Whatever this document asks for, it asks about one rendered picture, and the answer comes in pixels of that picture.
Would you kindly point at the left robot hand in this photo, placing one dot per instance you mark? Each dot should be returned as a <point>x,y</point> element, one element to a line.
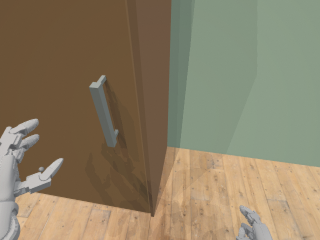
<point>12,149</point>

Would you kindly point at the right robot hand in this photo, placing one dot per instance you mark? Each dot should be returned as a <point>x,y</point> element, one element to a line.
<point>259,230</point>

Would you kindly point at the handle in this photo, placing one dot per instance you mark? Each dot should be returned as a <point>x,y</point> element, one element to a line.
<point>99,99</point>

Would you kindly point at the robot left forearm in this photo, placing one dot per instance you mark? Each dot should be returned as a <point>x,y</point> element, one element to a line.
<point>9,225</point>

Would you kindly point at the wardrobe door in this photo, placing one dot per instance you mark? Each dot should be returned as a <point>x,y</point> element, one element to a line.
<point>51,51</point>

